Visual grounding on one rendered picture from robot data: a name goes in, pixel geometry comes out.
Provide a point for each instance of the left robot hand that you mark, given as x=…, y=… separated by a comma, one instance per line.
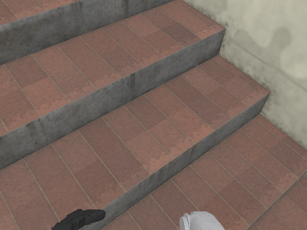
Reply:
x=80, y=218

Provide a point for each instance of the robot right thigh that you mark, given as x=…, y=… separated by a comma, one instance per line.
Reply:
x=199, y=220

